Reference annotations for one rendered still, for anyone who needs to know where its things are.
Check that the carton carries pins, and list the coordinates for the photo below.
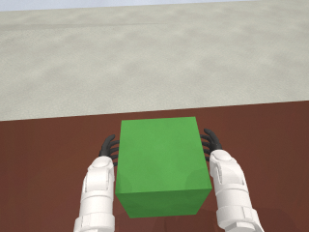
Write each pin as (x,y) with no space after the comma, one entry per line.
(162,169)

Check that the robot left hand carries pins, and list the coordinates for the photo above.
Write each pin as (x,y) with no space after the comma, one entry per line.
(106,151)

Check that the robot left forearm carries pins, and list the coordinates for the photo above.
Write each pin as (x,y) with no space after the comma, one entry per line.
(97,196)

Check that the robot right hand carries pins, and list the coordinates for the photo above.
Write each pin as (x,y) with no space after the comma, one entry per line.
(213,143)

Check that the robot right forearm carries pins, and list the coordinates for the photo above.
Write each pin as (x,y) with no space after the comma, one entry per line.
(235,212)

